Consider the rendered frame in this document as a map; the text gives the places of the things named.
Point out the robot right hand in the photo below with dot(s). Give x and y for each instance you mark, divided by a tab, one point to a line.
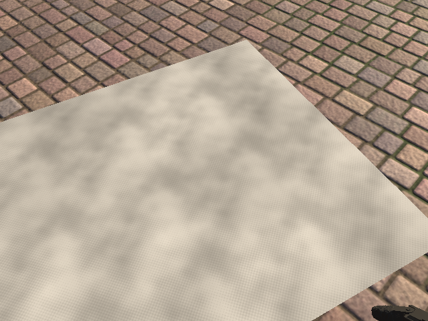
399	313

